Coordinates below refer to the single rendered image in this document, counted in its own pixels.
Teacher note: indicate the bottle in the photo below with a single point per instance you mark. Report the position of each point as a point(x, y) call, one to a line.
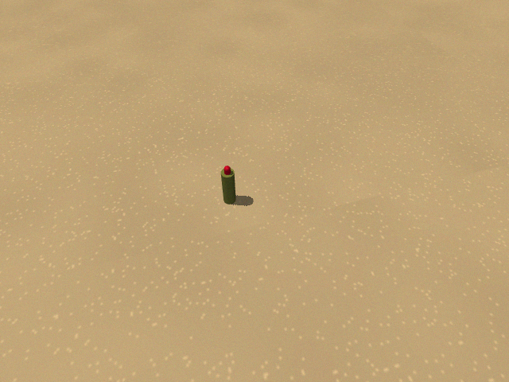
point(228, 184)

